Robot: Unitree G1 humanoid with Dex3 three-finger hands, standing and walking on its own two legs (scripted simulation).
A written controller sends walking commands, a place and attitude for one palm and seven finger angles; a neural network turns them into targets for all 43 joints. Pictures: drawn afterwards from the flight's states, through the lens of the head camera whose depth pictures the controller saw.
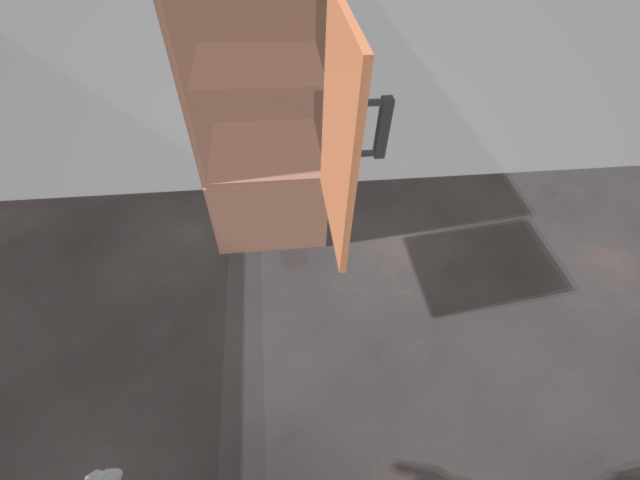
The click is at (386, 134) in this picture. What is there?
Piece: cupboard door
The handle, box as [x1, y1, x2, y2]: [361, 95, 394, 158]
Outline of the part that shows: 392,95 381,95 379,99 368,99 368,106 380,106 373,149 362,150 361,156 373,155 374,158 384,157 394,104 394,99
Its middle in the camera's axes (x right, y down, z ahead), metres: +0.10 -0.22 +0.78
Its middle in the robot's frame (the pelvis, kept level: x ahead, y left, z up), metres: +0.75 -0.06 +0.04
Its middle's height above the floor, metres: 0.81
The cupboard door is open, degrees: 91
